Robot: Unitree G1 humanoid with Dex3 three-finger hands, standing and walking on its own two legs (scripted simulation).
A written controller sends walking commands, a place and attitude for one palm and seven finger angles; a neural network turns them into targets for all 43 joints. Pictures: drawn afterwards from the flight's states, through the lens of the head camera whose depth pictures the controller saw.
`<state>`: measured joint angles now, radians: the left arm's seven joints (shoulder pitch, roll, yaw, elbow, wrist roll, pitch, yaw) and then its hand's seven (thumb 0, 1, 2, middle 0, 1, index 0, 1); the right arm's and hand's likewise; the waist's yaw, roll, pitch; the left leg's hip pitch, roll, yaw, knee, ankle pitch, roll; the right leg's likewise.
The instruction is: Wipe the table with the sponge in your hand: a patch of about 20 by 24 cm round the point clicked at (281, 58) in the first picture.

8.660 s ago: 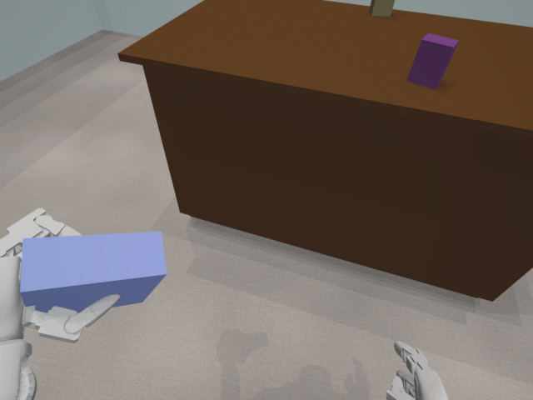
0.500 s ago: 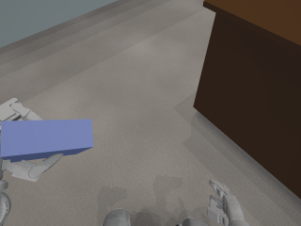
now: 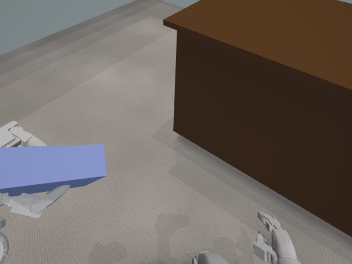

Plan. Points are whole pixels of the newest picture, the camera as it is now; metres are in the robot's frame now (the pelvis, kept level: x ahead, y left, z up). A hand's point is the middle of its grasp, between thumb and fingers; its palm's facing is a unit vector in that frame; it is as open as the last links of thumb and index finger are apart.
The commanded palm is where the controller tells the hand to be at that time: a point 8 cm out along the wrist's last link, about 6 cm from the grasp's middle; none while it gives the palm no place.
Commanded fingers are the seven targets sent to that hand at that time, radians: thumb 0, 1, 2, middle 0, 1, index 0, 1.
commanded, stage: turn to face it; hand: left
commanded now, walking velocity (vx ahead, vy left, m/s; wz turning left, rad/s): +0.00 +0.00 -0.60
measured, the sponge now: (67, 170) +0.22 +0.21 +0.16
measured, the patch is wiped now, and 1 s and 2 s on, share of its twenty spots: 0.00 0.00 0.00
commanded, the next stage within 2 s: take the last steps up to it in 1.52 s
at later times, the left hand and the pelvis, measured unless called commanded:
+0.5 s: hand (122, 175) +0.22 +0.12 +0.18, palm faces +0.09 -0.85 -0.52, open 9.2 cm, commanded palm +0.17 +0.17 +0.19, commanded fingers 0.00 0.10 1.30 -1.20 -1.60 -1.20 -1.60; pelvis -0.07 -0.05 +0.00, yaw -18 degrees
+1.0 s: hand (225, 223) +0.16 -0.04 +0.18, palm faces -0.21 -0.80 -0.56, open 9.2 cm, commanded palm +0.14 +0.04 +0.19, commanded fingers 0.00 0.10 1.30 -1.20 -1.60 -1.20 -1.60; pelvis -0.15 -0.09 +0.00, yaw -36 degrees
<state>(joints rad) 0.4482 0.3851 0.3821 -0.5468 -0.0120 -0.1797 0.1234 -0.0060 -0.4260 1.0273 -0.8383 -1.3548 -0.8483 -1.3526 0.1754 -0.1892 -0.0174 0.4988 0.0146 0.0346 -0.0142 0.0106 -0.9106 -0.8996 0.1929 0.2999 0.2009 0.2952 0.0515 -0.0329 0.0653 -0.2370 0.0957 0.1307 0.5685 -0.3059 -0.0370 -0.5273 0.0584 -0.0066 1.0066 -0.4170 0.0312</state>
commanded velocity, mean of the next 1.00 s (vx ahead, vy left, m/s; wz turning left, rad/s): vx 0.00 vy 0.00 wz -0.60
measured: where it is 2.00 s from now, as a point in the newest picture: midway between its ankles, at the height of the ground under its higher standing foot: outside the picture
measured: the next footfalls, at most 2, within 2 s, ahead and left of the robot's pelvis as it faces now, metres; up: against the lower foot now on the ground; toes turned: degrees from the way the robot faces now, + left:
right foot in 0.16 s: +0.03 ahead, -0.15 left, +0.00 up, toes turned -13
left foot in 0.50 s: +0.01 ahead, +0.07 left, +0.00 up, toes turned -13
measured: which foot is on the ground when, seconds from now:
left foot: down 0.00-0.16, up 0.18-0.48, down 0.50-0.80, up 0.82-1.00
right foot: up 0.00-0.14, down 0.16-0.52, up 0.54-0.78, down 0.80-1.00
